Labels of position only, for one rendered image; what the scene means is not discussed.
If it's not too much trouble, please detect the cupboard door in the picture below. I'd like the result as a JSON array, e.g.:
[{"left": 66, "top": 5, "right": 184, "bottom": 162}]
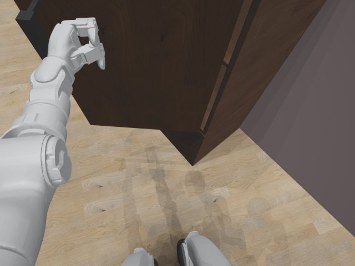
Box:
[{"left": 14, "top": 0, "right": 244, "bottom": 132}]

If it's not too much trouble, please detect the robot left shin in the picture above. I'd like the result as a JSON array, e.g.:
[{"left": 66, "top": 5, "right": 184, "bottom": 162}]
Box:
[{"left": 134, "top": 248, "right": 148, "bottom": 254}]

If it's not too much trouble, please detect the left robot thigh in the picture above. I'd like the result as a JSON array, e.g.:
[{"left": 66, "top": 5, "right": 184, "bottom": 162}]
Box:
[{"left": 121, "top": 252, "right": 154, "bottom": 266}]

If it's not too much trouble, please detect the handle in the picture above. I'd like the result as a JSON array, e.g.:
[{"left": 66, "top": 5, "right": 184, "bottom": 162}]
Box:
[{"left": 15, "top": 0, "right": 49, "bottom": 60}]

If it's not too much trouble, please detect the robot left forearm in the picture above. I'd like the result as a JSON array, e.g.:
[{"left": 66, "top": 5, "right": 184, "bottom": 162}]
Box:
[{"left": 0, "top": 57, "right": 75, "bottom": 143}]

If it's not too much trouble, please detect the left robot upper arm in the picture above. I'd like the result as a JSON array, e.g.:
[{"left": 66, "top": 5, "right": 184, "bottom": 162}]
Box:
[{"left": 0, "top": 134, "right": 72, "bottom": 266}]

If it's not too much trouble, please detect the left robot hand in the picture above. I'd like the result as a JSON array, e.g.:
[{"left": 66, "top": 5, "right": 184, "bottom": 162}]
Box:
[{"left": 47, "top": 17, "right": 105, "bottom": 74}]

